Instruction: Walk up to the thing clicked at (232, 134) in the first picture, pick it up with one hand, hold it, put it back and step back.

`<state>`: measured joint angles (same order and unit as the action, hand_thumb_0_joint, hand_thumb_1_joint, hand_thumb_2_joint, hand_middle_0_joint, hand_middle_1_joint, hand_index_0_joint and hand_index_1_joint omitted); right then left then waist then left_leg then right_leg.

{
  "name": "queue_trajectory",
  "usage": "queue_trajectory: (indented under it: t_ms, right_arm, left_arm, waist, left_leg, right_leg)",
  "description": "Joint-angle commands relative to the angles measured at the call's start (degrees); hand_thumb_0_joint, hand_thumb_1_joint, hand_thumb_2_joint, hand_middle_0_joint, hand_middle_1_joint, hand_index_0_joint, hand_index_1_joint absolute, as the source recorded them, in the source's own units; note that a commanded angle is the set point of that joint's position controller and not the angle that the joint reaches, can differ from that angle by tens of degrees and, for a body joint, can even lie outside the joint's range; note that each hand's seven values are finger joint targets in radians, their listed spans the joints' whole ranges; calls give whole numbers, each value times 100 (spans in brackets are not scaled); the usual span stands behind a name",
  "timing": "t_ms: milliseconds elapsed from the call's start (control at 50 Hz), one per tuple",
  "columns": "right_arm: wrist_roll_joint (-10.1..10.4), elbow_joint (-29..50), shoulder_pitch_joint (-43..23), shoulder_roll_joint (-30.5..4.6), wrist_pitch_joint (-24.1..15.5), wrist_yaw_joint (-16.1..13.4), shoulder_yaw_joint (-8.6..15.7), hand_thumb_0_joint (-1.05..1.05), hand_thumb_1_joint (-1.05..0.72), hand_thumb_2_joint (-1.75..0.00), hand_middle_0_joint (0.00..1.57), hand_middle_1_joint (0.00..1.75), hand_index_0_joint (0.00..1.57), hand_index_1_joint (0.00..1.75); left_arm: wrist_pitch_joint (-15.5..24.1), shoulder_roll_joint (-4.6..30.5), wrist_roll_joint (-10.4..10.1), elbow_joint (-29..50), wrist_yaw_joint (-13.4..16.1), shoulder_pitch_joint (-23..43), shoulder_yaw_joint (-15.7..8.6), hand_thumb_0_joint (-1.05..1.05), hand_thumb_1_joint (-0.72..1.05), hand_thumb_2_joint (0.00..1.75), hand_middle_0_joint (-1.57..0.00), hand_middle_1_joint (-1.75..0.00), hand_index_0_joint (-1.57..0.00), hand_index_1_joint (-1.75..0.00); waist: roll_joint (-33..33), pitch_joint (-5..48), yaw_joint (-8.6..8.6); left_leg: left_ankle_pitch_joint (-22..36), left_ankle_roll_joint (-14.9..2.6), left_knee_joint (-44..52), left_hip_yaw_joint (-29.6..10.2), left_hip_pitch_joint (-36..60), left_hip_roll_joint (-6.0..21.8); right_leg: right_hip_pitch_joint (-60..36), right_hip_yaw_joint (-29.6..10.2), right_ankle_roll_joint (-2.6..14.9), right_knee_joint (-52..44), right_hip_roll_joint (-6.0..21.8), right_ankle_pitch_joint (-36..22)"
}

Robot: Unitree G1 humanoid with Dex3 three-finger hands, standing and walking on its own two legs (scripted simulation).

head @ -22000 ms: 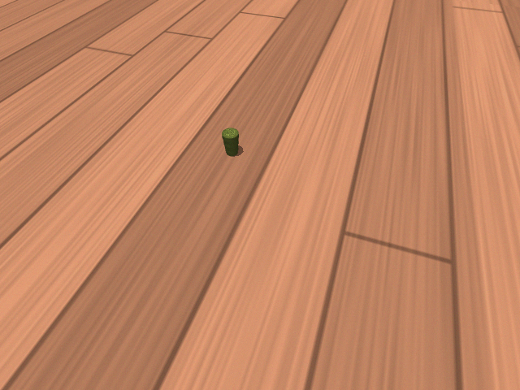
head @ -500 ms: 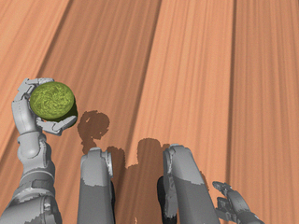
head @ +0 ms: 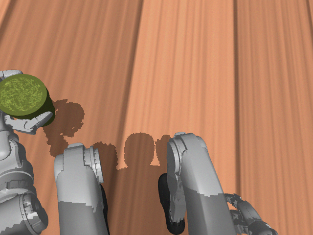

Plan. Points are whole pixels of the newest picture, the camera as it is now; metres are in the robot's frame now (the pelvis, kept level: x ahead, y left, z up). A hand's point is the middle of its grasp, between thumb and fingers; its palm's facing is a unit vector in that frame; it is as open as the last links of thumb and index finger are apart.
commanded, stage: crouch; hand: left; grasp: from the side
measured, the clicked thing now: (33, 106) +0.43 +0.27 -0.11
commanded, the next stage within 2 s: lower in 0.40 s
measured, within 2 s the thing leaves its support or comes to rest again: neither
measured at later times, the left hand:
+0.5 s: hand (31, 109) +0.43 +0.29 -0.14, palm faces +0.31 -0.95 -0.03, open 11.8 cm
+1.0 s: hand (39, 115) +0.43 +0.29 -0.20, palm faces +0.34 -0.94 -0.02, open 11.8 cm
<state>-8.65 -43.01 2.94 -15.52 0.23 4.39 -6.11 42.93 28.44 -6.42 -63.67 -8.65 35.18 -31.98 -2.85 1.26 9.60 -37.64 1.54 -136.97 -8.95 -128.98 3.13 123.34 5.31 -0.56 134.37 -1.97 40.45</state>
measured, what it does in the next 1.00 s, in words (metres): stands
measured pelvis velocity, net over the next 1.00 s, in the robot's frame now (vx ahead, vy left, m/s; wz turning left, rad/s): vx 0.00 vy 0.01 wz -0.11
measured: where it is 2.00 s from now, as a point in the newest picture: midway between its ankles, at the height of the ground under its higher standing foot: (137, 219)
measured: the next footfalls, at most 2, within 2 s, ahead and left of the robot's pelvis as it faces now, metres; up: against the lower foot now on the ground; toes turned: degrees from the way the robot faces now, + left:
none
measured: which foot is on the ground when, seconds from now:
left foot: down 0.00-1.00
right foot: down 0.00-1.00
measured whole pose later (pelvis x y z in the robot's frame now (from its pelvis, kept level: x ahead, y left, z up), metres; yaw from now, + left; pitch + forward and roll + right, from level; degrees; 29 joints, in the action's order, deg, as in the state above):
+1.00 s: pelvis +0.00 +0.01 -0.04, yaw -6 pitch +19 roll -13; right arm -16.5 -37.9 -5.5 -19.4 1.2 6.4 -20.0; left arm 52.0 41.3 -7.4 -71.8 -6.4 33.2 -36.8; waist -11.8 -12.7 13.2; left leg -40.0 2.1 -148.8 -17.9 -129.8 2.5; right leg 121.3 11.6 -2.2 140.2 -4.4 40.0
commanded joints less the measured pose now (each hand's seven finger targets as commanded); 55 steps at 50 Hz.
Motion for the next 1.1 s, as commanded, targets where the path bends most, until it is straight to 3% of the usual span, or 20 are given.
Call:
queue_trajectory:
  t_ms: [0,40,80,100,120,180,220,240,300,400,500,600,660,760,800,880,960,980,1060,1080]
  right_arm:
    - [-46,288,632,-1441,-43,-61,351,0,-93,-92,20,30,20,30]
    - [-69,289,597,-1480,-22,-58,327,0,-92,-92,20,30,20,30]
    - [-95,288,567,-1512,-18,-56,284,0,-93,-92,20,30,20,30]
    - [-102,288,567,-1519,-15,-46,267,0,-93,-92,20,30,20,30]
    - [-118,282,621,-1539,-12,-51,248,0,-93,-92,20,30,20,30]
    - [-162,275,551,-1565,5,-30,186,0,-93,-92,20,30,20,30]
    - [-186,264,571,-1608,7,-26,166,0,-94,-92,20,30,20,30]
    - [-197,265,532,-1595,16,-23,148,0,-93,-92,20,30,20,30]
    - [-229,278,467,-1631,37,-14,101,0,-93,-92,20,30,20,30]
    - [-264,335,393,-1715,79,2,5,0,-93,-92,20,30,20,30]
    - [-323,370,296,-1758,91,8,-104,0,-94,-92,20,30,20,30]
    - [-415,443,104,-1844,109,39,-305,0,-93,-91,20,30,20,30]
    - [-490,510,-2,-1910,102,61,-422,0,-93,-91,20,30,20,30]
    - [-623,529,-87,-2075,88,63,-589,0,-93,-91,20,30,20,30]
    - [-657,577,-236,-2122,80,73,-651,0,-94,-91,20,30,20,30]
    - [-741,613,-288,-2206,78,82,-778,0,-94,-91,20,30,20,30]
    - [-824,647,-335,-2275,84,98,-876,0,-94,-91,20,30,20,30]
    - [-837,655,-434,-2298,78,101,-901,0,-93,-91,20,30,20,30]
    - [-899,691,-483,-2330,77,105,-1026,0,-93,-91,20,30,20,30]
    - [-918,726,-559,-2332,71,116,-1060,0,-93,-91,20,30,20,30]
  left_arm:
    - [838,1900,-179,1842,-15,2062,-320,0,4,124,-120,-133,-120,-135]
    - [852,1854,-204,1815,-42,2007,-317,0,7,125,-120,-134,-120,-136]
    - [873,2080,-217,1933,-47,2035,-440,0,6,124,-120,-134,-120,-135]
    - [868,1898,-264,1855,-70,1977,-358,0,7,124,-119,-133,-120,-135]
    - [870,2030,-295,1927,-60,1953,-481,0,7,124,-120,-134,-120,-135]
    - [906,1977,-293,1959,-61,1806,-414,0,8,124,-119,-133,-120,-134]
    - [926,1885,-317,2032,-68,1912,-317,0,7,125,-122,-136,-122,-137]
    - [941,2030,-307,2057,-47,1897,-384,0,4,125,-121,-135,-121,-136]
    - [939,1974,-270,1895,-73,1686,-314,0,7,124,-121,-134,-121,-136]
    - [982,2095,-347,1847,-42,1558,-451,0,6,124,-121,-135,-122,-136]
    - [1076,2205,-365,1797,-27,1597,-449,0,0,121,-124,-138,-125,-139]
    - [1205,2245,-324,986,66,1546,-498,0,-5,119,-122,-137,-124,-137]
    - [1365,2493,-301,843,89,1536,-575,0,0,118,-121,-135,-123,-135]
    - [1559,2860,-256,989,62,1540,-642,0,2,118,-120,-135,-122,-135]
    - [1608,2836,-274,871,84,1561,-605,0,-1,115,-120,-133,-122,-132]
    - [1727,3029,-286,815,182,1551,-734,0,-2,116,-118,-133,-120,-133]
    - [1808,3060,-280,691,236,1441,-693,0,-4,116,-120,-134,-122,-134]
    - [1820,3001,-254,633,236,1546,-566,0,-3,117,-119,-134,-121,-134]
    - [1875,3143,-223,362,298,1441,-624,0,-3,118,-121,-136,-123,-136]
    - [1899,3183,-230,378,325,1381,-664,0,-3,118,-120,-135,-122,-135]
  waist:
    - [1891,4092,-180]
    - [1923,3972,-119]
    - [1972,4038,-141]
    - [1913,4004,-82]
    - [1882,4181,-123]
    - [2070,4076,-109]
    - [2057,4108,5]
    - [2072,4056,-55]
    - [2050,3834,-18]
    - [2129,3810,-24]
    - [2097,3646,86]
    - [1785,3052,283]
    - [1752,3048,291]
    - [2338,3261,348]
    - [2478,2952,420]
    - [2464,2847,472]
    - [2505,2874,549]
    - [2551,2684,609]
    - [2324,2553,676]
    - [2337,2550,625]
  left_leg:
    - [571,-138,1340,417,2888,-66]
    - [531,-129,1272,400,2829,-62]
    - [504,-135,1178,382,2787,-57]
    - [574,-148,1103,363,2775,-56]
    - [783,-144,1031,363,2854,-47]
    - [959,-111,998,302,2926,-31]
    - [1130,-109,905,262,3042,-16]
    - [1066,-115,875,286,2905,-18]
    - [1002,-109,842,254,2823,-9]
    - [1072,-77,811,156,2945,6]
    - [995,-86,699,124,2716,16]
    - [618,-115,554,42,2306,36]
    - [514,-114,477,22,2268,50]
    - [1085,-8,483,-125,2996,125]
    - [863,17,534,-181,2898,131]
    - [944,20,433,-236,2906,156]
    - [1073,30,353,-296,3071,183]
    - [997,44,379,-319,3014,188]
    - [958,16,265,-361,2809,196]
    - [1016,25,280,-380,2897,214]
  right_leg:
    - [-1730,284,265,-1258,-180,-985]
    - [-1711,322,259,-1202,-183,-988]
    - [-1762,327,250,-1150,-197,-1002]
    - [-1732,340,237,-1125,-199,-1069]
    - [-1894,331,226,-1113,-211,-1234]
    - [-1822,382,242,-977,-210,-1344]
    - [-1804,402,235,-956,-221,-1503]
    - [-1846,384,235,-963,-230,-1460]
    - [-1787,436,236,-918,-235,-1414]
    - [-1751,543,240,-843,-246,-1440]
    - [-1903,556,217,-817,-263,-1460]
    - [-1848,666,183,-831,-298,-1230]
    - [-1974,702,162,-832,-325,-1169]
    - [-1946,789,195,-623,-334,-1564]
    - [-1749,848,221,-576,-332,-1392]
    - [-1904,907,189,-562,-349,-1500]
    - [-1973,961,167,-559,-366,-1631]
    - [-1835,984,179,-528,-358,-1563]
    - [-2081,1031,134,-567,-394,-1634]
    - [-2068,1047,140,-549,-400,-1653]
